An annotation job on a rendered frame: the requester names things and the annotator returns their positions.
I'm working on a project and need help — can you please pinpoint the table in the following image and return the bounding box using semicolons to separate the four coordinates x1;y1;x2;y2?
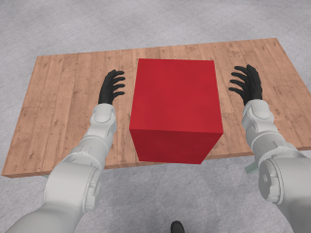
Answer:
1;38;311;179

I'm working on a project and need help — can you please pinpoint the carton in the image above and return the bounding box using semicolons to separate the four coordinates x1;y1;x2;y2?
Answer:
129;58;224;165

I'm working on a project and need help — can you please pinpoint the robot left hand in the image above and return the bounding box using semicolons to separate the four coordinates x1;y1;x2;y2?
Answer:
98;69;125;105

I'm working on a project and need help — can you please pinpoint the robot right forearm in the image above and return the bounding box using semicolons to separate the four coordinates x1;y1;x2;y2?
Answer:
241;99;310;167

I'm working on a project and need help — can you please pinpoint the robot right hand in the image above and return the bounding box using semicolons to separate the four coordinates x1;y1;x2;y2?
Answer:
228;64;262;106

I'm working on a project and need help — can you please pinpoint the robot left upper arm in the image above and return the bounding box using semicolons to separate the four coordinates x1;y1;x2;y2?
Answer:
5;161;103;233

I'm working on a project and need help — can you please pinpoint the robot left forearm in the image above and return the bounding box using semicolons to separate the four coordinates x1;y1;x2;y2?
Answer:
44;103;118;201

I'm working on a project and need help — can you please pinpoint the robot right upper arm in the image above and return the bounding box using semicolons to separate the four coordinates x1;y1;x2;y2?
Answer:
258;157;311;233

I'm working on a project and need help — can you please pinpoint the robot right foot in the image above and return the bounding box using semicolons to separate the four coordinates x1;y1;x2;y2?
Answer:
170;220;185;233

